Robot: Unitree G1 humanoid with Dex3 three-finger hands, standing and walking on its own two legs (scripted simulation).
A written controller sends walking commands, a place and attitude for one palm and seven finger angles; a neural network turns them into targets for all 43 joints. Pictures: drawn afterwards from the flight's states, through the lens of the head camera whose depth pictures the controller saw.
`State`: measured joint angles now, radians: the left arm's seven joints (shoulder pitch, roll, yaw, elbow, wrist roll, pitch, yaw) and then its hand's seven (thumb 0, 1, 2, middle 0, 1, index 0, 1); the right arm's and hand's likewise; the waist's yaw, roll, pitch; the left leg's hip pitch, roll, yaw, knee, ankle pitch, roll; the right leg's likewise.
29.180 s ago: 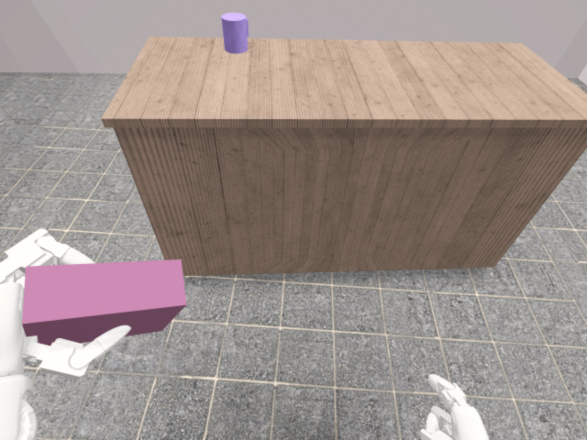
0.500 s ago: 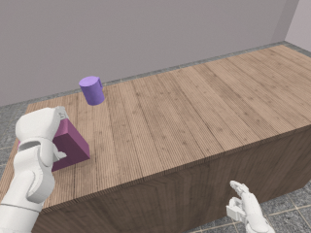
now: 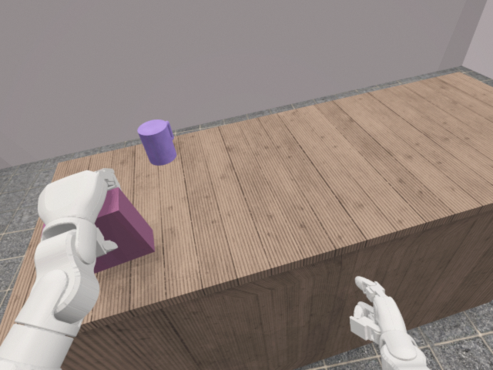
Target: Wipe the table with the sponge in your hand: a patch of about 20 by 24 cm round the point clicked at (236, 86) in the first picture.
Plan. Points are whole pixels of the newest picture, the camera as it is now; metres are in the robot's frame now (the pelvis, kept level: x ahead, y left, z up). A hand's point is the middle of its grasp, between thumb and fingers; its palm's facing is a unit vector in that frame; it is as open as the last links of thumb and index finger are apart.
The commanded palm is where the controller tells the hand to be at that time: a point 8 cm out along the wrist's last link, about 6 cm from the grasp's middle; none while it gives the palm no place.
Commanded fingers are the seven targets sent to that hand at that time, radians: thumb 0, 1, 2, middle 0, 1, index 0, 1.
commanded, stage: move the sponge above the wiping area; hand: left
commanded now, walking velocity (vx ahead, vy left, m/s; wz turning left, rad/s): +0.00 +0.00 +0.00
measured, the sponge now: (111, 239) +0.27 +0.29 +0.09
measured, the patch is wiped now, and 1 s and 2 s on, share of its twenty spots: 0.05 0.05 0.05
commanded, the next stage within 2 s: none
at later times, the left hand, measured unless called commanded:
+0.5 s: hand (105, 229) +0.26 +0.27 +0.14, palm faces +0.09 -0.12 -0.99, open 9.5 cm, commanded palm +0.22 +0.26 +0.21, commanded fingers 0.00 0.10 1.30 -1.20 -1.60 -1.20 -1.60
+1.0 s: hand (114, 242) +0.25 +0.26 +0.12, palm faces -0.01 -0.12 -0.99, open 9.5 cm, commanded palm +0.22 +0.27 +0.21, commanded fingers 0.00 0.10 1.30 -1.20 -1.60 -1.20 -1.60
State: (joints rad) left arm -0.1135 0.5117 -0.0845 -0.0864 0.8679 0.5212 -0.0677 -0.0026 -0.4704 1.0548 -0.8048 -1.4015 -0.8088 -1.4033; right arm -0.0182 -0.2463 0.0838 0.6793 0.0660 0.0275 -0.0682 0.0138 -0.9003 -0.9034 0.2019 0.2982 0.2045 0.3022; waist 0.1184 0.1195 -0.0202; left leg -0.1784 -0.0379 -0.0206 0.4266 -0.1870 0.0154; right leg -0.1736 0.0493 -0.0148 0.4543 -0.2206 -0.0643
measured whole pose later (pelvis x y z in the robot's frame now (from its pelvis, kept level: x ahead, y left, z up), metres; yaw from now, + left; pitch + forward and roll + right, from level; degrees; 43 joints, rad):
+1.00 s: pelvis +0.00 -0.01 +0.00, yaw -1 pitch -4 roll +1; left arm 0.02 0.52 -0.12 -0.18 0.87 0.51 -0.15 0.00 -0.47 1.06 -0.80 -1.40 -0.81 -1.41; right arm -0.01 -0.28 0.07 0.67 0.06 0.04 -0.07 0.01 -0.90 -0.90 0.20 0.30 0.20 0.30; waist 0.11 0.12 -0.02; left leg -0.18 -0.03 -0.01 0.45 -0.20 0.01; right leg -0.18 0.06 -0.01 0.48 -0.24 -0.07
